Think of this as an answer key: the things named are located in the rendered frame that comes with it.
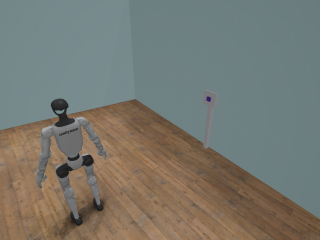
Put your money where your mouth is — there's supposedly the robot torso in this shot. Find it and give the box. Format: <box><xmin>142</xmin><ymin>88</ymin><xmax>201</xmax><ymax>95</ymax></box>
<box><xmin>52</xmin><ymin>117</ymin><xmax>84</xmax><ymax>171</ymax></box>

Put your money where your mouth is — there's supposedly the robot right hand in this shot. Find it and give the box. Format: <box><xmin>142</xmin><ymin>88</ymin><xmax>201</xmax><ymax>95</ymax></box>
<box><xmin>97</xmin><ymin>149</ymin><xmax>107</xmax><ymax>160</ymax></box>

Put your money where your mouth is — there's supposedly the robot right upper arm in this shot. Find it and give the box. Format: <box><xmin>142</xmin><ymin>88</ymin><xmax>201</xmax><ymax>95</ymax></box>
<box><xmin>76</xmin><ymin>117</ymin><xmax>98</xmax><ymax>141</ymax></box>

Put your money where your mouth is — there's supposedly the left robot forearm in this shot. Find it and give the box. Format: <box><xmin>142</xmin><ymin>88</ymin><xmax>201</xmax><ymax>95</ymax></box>
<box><xmin>36</xmin><ymin>151</ymin><xmax>48</xmax><ymax>177</ymax></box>

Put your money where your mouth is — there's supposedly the robot left upper arm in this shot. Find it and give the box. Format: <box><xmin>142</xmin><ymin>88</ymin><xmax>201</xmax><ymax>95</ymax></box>
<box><xmin>40</xmin><ymin>125</ymin><xmax>54</xmax><ymax>159</ymax></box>

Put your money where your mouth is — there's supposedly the left robot foot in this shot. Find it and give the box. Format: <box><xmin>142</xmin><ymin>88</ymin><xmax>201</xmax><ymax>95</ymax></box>
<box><xmin>70</xmin><ymin>211</ymin><xmax>83</xmax><ymax>226</ymax></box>

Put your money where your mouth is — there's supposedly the right robot forearm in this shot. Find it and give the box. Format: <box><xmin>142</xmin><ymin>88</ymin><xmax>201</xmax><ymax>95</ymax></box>
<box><xmin>93</xmin><ymin>133</ymin><xmax>104</xmax><ymax>151</ymax></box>

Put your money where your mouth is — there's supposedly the panel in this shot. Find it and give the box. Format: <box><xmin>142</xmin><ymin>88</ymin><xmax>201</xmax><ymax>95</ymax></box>
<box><xmin>203</xmin><ymin>89</ymin><xmax>217</xmax><ymax>149</ymax></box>

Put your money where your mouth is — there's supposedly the robot left hand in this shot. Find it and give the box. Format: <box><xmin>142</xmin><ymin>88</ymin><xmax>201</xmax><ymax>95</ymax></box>
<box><xmin>35</xmin><ymin>174</ymin><xmax>47</xmax><ymax>189</ymax></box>

